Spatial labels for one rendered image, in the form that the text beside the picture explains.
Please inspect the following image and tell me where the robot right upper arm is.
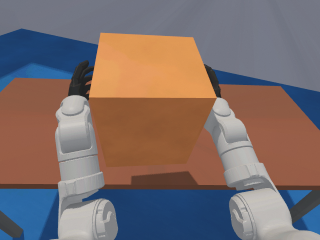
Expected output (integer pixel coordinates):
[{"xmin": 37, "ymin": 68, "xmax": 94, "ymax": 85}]
[{"xmin": 229, "ymin": 188, "xmax": 320, "ymax": 240}]

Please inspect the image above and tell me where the robot right forearm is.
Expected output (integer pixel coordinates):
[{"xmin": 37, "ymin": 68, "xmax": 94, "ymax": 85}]
[{"xmin": 203, "ymin": 97, "xmax": 292, "ymax": 224}]

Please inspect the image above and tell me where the carton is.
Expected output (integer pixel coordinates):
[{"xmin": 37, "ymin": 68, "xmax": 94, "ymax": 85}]
[{"xmin": 89, "ymin": 33, "xmax": 217, "ymax": 167}]

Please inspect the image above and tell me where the robot left forearm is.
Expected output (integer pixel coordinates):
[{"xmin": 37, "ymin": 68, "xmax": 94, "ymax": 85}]
[{"xmin": 55, "ymin": 95, "xmax": 105, "ymax": 239}]

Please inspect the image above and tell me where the robot left upper arm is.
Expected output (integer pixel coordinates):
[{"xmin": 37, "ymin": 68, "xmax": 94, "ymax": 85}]
[{"xmin": 50, "ymin": 198, "xmax": 118, "ymax": 240}]

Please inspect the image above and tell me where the right robot hand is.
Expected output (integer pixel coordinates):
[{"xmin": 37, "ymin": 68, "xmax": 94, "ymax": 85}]
[{"xmin": 204, "ymin": 64, "xmax": 222, "ymax": 98}]

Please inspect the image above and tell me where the table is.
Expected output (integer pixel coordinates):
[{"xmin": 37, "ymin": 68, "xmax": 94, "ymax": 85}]
[{"xmin": 0, "ymin": 77, "xmax": 320, "ymax": 238}]

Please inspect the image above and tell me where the left robot hand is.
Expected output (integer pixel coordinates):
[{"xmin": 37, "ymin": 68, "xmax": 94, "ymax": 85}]
[{"xmin": 68, "ymin": 60, "xmax": 95, "ymax": 101}]

